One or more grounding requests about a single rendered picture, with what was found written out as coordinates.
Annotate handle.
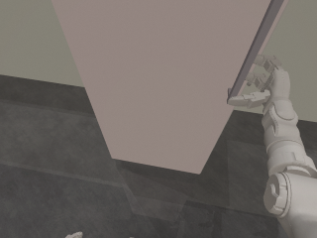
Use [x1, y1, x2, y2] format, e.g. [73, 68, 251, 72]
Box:
[227, 0, 284, 104]

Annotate right robot hand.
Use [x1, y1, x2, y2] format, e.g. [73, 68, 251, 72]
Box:
[228, 54, 290, 109]

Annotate fridge door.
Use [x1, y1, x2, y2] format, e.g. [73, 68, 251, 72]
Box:
[52, 0, 288, 175]

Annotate right robot upper arm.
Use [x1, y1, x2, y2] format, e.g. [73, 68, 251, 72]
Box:
[263, 172, 317, 238]

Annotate right robot forearm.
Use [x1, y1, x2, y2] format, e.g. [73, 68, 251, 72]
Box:
[262, 97, 317, 179]

